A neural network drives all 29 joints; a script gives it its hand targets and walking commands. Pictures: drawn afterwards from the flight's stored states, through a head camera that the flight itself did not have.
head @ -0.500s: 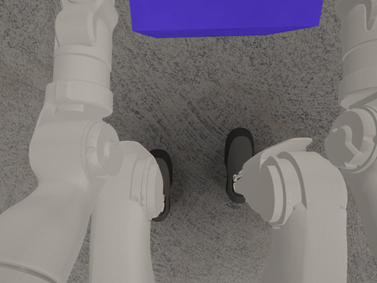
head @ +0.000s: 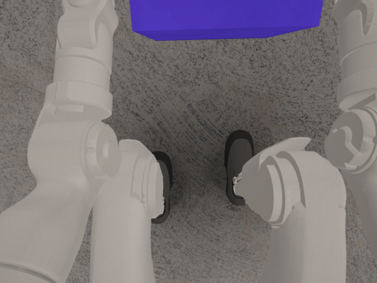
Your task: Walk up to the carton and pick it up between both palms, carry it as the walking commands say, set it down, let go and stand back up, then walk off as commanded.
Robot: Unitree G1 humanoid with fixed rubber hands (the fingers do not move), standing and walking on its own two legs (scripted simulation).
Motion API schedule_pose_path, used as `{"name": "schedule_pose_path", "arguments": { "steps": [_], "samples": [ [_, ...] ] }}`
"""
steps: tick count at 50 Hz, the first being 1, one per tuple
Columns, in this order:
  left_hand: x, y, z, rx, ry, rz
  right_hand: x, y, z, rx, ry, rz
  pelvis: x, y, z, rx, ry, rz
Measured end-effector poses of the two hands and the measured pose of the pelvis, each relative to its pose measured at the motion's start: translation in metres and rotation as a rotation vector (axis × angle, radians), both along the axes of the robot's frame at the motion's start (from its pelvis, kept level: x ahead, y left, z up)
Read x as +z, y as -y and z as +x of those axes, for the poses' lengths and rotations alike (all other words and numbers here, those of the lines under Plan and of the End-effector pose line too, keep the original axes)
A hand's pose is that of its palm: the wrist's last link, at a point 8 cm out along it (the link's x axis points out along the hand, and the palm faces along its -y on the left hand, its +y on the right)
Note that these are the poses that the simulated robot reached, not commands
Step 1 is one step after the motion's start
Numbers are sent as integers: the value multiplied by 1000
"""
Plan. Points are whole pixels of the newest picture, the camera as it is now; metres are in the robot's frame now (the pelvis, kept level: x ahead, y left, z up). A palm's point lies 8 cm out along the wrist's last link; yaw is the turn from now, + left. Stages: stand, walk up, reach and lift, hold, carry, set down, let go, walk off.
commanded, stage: set down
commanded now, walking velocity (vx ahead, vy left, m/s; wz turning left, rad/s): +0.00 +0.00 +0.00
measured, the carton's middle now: out of the picture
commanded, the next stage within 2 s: none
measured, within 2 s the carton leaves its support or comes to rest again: neither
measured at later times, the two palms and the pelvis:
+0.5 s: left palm out of the picture +0.54 +0.14 -0.17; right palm out of the picture +0.51 -0.26 -0.17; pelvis -0.02 +0.00 +0.00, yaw +0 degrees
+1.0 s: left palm out of the picture +0.55 +0.15 -0.06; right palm out of the picture +0.53 -0.27 -0.06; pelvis -0.01 +0.00 +0.05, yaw -1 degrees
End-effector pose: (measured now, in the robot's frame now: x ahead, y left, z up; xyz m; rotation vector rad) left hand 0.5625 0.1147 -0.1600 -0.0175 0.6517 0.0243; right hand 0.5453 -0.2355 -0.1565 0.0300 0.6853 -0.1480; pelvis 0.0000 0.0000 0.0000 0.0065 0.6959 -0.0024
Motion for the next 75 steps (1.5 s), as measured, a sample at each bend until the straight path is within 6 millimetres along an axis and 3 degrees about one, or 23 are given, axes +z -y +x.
{"name": "schedule_pose_path", "arguments": {
  "steps": [4, 9, 13, 22, 34, 38, 44, 53, 65, 75],
  "samples": [
    [0, -1, -2, -26, -3, 37, -3, 0, -4, -8, 2, -12, 0, 0, -1, -5, 16, 1],
    [-19, -7, -24, -45, -85, 94, -22, 9, -29, -51, -76, -60, 5, 0, -4, -12, 35, 8],
    [-24, -15, -34, -24, -97, 106, -21, 18, -36, -90, -63, -71, 4, 0, -9, -11, 53, 6],
    [-9, -27, -24, 4, -83, 113, -10, 21, -31, -106, -54, -61, -4, 2, -21, -3, 95, 6],
    [-9, -33, -18, 19, -66, 108, -15, 34, -35, -108, -50, -77, -2, 3, -19, -6, 94, -2],
    [8, -35, -14, 20, -30, 114, 5, 37, -28, -110, 7, -71, 1, 3, -17, -13, 89, -2],
    [51, -37, -10, 28, -9, 107, 52, 40, -21, -103, 48, -67, 19, 2, -14, -18, 63, 6],
    [116, -39, -8, 37, -3, 90, 118, 38, -17, -85, 47, -51, 63, 2, -11, -21, -17, 14],
    [183, -40, -1, 33, 23, 86, 180, 48, -17, -71, 59, -58, 115, 4, -8, -25, -98, 16],
    [242, -44, -1, 22, 18, 88, 238, 60, -21, -52, 51, -60, 171, 8, -1, -29, -134, 22]
  ]
}}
